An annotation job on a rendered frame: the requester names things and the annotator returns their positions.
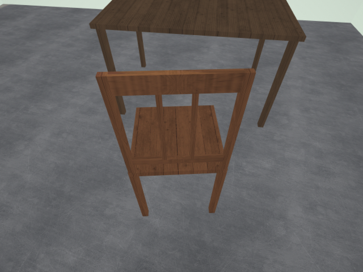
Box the table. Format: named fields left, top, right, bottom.
left=89, top=0, right=306, bottom=128

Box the chair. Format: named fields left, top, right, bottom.
left=96, top=69, right=256, bottom=216

